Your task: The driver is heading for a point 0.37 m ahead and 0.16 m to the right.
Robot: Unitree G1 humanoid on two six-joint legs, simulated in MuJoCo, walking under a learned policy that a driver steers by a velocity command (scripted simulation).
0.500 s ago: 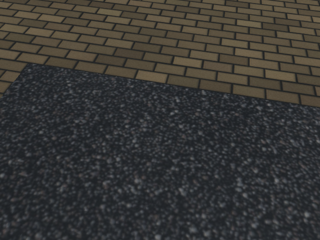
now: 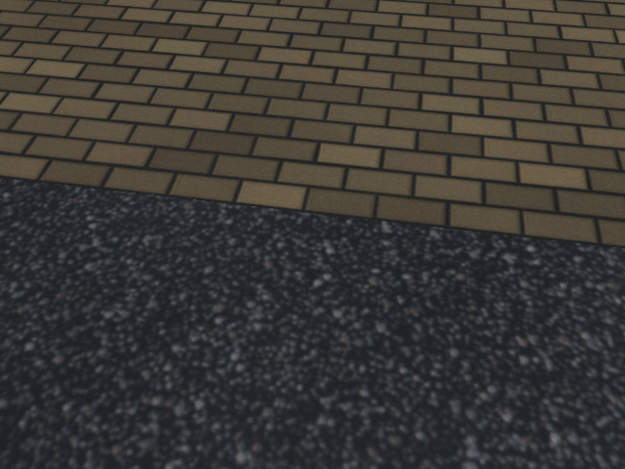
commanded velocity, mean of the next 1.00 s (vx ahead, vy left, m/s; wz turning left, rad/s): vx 0.31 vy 0.00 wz -0.33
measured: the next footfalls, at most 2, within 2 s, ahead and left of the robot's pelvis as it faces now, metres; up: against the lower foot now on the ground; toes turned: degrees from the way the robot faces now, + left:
left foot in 0.28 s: +0.36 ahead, +0.14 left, +0.00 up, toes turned -12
right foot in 0.72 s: +0.48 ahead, -0.15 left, +0.00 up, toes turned -19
